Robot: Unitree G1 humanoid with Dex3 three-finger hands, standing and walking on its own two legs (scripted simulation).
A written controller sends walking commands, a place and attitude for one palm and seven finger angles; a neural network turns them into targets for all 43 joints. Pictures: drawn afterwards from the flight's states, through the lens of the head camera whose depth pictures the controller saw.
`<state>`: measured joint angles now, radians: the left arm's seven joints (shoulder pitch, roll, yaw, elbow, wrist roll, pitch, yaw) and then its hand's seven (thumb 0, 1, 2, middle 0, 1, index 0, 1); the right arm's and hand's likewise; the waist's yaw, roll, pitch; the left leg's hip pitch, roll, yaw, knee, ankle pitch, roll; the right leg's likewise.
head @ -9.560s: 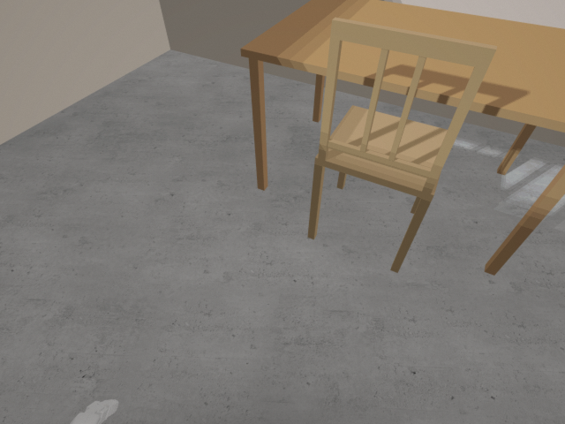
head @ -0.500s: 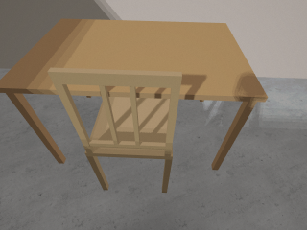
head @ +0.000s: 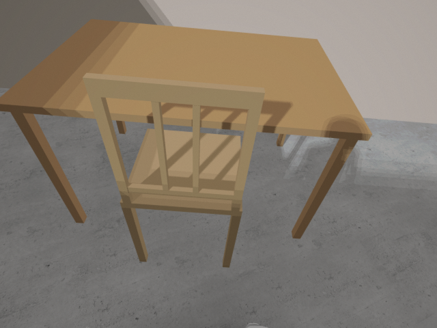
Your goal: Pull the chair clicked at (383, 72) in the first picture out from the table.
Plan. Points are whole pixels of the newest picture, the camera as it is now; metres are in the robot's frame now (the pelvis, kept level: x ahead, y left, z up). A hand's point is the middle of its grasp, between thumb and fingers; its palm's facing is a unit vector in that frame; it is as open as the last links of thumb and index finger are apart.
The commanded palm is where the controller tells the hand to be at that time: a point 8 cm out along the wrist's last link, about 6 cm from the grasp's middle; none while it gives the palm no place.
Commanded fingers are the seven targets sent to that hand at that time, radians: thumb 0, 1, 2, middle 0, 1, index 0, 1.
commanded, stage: come to a stop and stand still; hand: left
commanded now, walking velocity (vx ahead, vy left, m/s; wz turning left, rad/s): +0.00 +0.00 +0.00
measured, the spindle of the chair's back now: (161, 150) +0.56 +0.18 -0.03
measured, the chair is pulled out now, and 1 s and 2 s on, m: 0.00 0.00 0.00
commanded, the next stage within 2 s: look again from close up in 0.42 s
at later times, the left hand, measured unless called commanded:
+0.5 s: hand out of the picture -0.03 +0.17 -0.15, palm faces +0.06 -0.98 -0.19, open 7.3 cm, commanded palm none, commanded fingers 0.00 0.90 0.90 -0.20 -0.30 -0.20 -0.30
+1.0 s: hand out of the picture +0.00 +0.16 -0.15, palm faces +0.04 -0.98 -0.19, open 7.3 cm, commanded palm none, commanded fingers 0.00 0.90 0.90 -0.20 -0.30 -0.20 -0.30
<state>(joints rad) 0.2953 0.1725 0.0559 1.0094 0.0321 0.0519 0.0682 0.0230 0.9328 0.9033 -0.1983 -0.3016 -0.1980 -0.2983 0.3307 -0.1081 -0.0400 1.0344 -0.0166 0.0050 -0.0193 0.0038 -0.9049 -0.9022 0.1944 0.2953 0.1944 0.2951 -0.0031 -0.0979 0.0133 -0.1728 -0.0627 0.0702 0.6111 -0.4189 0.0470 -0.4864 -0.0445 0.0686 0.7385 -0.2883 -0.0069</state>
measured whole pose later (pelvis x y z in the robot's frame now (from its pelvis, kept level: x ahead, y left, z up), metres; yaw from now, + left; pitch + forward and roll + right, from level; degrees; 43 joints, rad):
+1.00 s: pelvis +0.01 +0.00 +0.03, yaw +2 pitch -1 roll +0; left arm 0.29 0.14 -0.01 1.12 0.01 -0.02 0.04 0.02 0.92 0.90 -0.20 -0.30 -0.20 -0.30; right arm 0.29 -0.13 0.01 1.13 0.00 -0.02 -0.04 0.01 -0.91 -0.90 0.19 0.30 0.20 0.30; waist 0.00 0.00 0.04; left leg -0.11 -0.02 0.02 0.39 -0.27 0.02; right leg -0.20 0.04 0.03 0.43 -0.22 -0.03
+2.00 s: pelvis +0.09 +0.01 +0.01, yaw +2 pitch -1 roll +0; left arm 0.39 0.12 0.03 1.11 0.02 -0.04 0.03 0.01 0.91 0.90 -0.20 -0.30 -0.20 -0.30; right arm 0.30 -0.11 -0.01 1.13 -0.01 -0.05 -0.04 0.01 -0.90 -0.90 0.19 0.30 0.19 0.30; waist 0.02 -0.05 0.06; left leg -0.18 -0.01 0.08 0.59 -0.40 0.05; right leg -0.17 0.04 0.02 0.63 -0.43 -0.05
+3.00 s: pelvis +0.12 -0.02 +0.03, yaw +3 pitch -1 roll +1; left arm 0.31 0.20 0.06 0.98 0.04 0.06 0.03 0.01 0.91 0.90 -0.19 -0.30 -0.20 -0.30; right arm 0.34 -0.12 -0.01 1.04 -0.03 0.03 0.00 0.01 -0.90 -0.90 0.19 0.30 0.19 0.30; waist 0.03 -0.04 -0.01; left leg -0.19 -0.02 0.04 0.43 -0.24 0.04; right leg -0.47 0.02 0.01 1.15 -0.35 -0.01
